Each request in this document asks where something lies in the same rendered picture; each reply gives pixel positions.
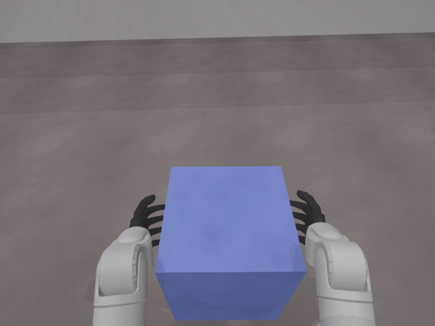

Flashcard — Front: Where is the carton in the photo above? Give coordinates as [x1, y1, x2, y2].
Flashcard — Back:
[155, 166, 307, 321]

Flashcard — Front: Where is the robot left forearm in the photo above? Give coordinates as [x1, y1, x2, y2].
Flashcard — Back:
[92, 227, 154, 326]

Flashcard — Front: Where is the robot right hand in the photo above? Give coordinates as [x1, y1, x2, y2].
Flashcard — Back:
[290, 190, 326, 245]

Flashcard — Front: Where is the robot right forearm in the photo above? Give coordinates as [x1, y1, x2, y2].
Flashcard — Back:
[305, 222, 376, 326]

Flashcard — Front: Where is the robot left hand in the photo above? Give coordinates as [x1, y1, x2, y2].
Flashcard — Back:
[129, 195, 165, 247]

